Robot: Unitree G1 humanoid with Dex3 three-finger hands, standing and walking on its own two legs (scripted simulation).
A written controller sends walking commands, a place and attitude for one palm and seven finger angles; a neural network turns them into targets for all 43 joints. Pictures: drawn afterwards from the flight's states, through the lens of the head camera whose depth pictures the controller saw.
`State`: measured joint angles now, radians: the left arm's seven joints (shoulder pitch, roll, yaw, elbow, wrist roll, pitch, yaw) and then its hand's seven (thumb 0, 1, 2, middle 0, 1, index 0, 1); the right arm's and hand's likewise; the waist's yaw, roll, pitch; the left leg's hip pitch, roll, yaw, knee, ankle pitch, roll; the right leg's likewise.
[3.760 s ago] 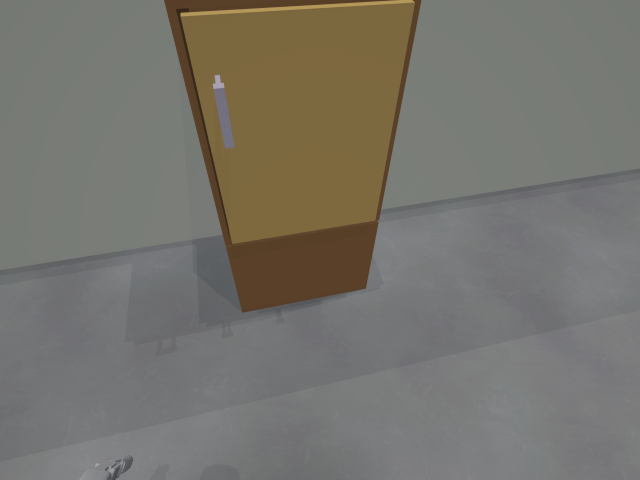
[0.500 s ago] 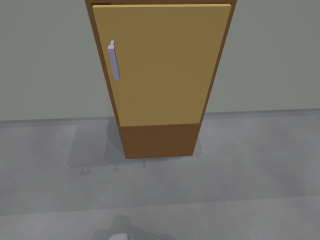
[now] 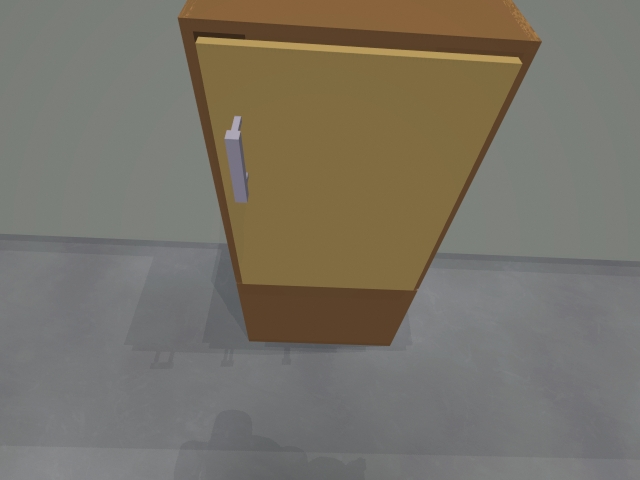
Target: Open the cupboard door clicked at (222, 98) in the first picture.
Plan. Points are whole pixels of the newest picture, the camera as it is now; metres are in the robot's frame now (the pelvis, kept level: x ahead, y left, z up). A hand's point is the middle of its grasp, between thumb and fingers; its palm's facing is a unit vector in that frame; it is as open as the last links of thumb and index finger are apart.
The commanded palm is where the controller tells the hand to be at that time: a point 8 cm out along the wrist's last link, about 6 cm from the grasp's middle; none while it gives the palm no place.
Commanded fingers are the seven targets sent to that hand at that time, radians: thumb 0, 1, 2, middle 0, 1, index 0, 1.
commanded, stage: come to a stop and stand still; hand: left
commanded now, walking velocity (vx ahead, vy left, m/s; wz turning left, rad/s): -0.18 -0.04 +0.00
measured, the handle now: (239, 160) +0.55 +0.18 +0.06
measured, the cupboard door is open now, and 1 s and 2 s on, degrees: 0 0 0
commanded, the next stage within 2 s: look again from close up in 1.64 s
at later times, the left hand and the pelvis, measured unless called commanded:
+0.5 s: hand out of the picture +0.00 +0.12 -0.15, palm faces +0.12 -0.95 -0.27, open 7.3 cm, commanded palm none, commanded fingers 0.00 0.90 0.90 -0.20 -0.30 -0.20 -0.30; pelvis -0.04 -0.07 +0.01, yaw +2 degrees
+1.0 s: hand out of the picture -0.03 +0.16 -0.18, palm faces +0.02 -0.99 -0.14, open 7.4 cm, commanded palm none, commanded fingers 0.00 0.90 0.90 -0.20 -0.30 -0.20 -0.30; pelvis -0.04 -0.02 +0.01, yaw +0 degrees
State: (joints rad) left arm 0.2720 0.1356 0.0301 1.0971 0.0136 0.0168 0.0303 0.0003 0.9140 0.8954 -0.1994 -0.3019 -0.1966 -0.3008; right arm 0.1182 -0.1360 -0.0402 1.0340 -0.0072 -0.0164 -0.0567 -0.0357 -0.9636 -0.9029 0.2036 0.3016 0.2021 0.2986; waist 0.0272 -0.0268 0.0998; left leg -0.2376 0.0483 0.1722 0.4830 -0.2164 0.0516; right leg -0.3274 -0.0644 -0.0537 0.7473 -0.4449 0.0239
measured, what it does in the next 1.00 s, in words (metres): steps on the spot: right foot, then left foot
